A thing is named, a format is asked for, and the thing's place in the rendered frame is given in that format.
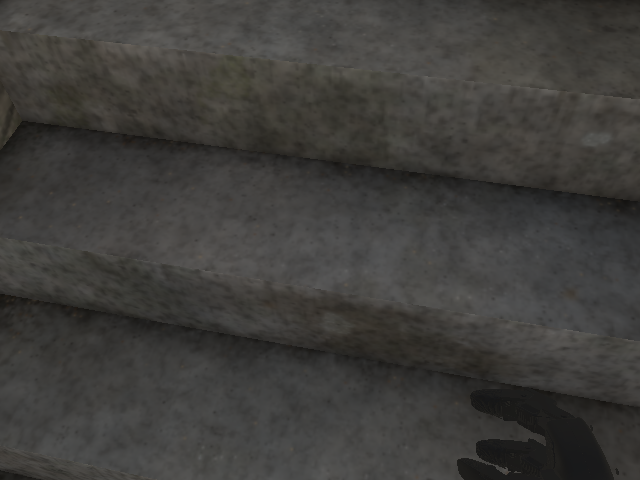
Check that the robot right hand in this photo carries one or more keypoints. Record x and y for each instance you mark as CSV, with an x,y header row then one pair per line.
x,y
571,452

